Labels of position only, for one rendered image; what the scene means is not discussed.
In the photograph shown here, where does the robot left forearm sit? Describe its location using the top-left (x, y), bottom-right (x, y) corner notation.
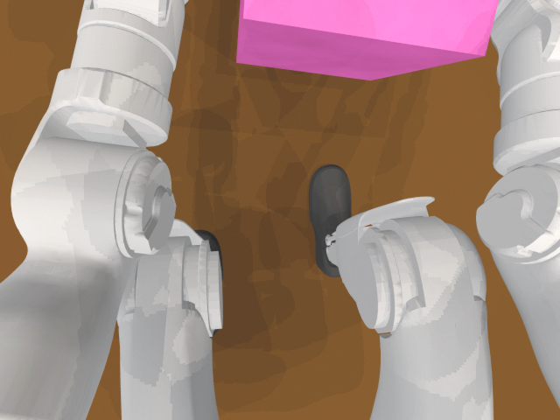
top-left (11, 0), bottom-right (189, 227)

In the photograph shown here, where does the robot right thigh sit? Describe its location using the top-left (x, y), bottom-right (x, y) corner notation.
top-left (350, 216), bottom-right (494, 420)

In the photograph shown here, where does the robot left thigh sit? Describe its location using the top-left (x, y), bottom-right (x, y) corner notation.
top-left (119, 236), bottom-right (223, 420)

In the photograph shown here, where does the right robot upper arm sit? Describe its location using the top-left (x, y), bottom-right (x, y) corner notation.
top-left (476, 162), bottom-right (560, 409)

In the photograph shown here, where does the robot right forearm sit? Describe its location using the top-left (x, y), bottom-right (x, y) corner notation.
top-left (490, 0), bottom-right (560, 176)

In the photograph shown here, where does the left robot upper arm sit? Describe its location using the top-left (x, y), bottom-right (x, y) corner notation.
top-left (0, 136), bottom-right (176, 420)

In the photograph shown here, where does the carton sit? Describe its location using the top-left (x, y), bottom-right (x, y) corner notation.
top-left (236, 0), bottom-right (499, 81)

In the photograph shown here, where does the robot thigh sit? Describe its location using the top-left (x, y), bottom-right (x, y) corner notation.
top-left (350, 216), bottom-right (494, 420)
top-left (119, 236), bottom-right (223, 420)

